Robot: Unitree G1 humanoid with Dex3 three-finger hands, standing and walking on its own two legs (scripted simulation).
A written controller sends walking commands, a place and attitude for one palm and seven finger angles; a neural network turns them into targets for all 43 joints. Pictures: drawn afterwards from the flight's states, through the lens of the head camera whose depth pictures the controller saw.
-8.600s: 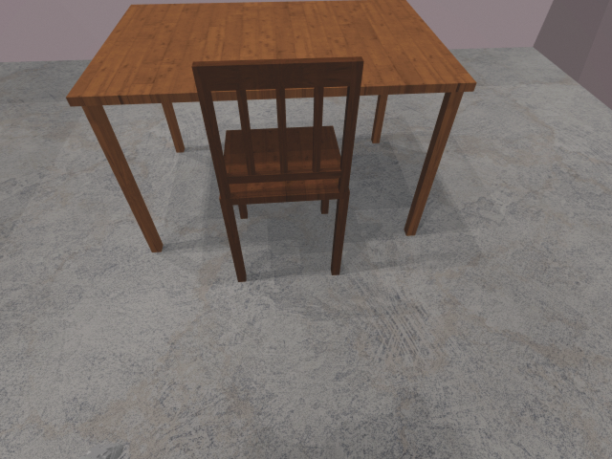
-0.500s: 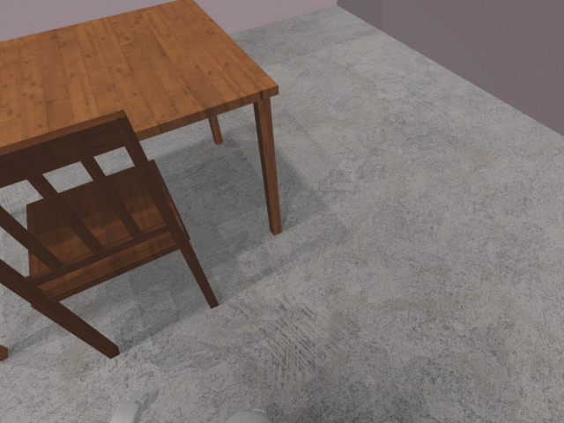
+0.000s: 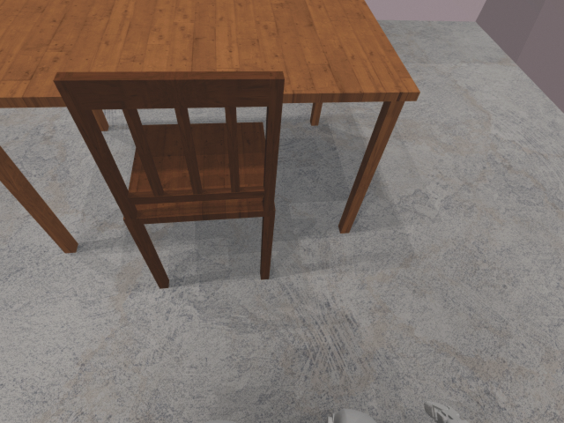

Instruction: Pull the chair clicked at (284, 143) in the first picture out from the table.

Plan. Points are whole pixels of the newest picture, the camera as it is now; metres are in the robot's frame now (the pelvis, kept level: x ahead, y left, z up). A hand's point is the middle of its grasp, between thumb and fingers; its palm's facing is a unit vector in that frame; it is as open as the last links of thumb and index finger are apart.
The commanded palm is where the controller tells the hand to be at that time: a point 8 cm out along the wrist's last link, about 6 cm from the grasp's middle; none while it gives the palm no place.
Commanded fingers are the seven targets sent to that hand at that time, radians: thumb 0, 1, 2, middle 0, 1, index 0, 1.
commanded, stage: turn to face it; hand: left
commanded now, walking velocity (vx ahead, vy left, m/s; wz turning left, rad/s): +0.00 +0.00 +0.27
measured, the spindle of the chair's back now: (190, 154) +0.64 +0.26 -0.09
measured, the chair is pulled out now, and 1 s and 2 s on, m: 0.00 0.00 0.00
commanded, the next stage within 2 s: take the last steps up to it in 0.20 s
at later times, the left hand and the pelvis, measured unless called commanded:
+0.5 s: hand out of the picture +0.04 +0.15 -0.14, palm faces +0.17 -0.95 -0.26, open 7.4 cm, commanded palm none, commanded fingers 0.00 0.90 0.90 -0.20 -0.30 -0.20 -0.30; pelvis +0.01 -0.04 +0.01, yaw +9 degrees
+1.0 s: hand out of the picture +0.04 +0.18 -0.17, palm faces +0.21 -0.97 -0.15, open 7.4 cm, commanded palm none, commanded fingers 0.00 0.90 0.90 -0.20 -0.30 -0.20 -0.30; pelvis +0.12 +0.02 +0.01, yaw +8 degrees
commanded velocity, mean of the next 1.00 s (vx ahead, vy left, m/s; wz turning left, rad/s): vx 0.20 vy -0.04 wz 0.06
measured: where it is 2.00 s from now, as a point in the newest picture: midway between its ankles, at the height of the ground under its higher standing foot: outside the picture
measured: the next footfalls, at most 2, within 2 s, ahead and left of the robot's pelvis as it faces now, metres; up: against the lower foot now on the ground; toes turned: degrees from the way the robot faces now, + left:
right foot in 0.34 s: +0.05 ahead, -0.13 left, +0.00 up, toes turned +4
left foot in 0.82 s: +0.12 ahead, +0.13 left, +0.00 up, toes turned +16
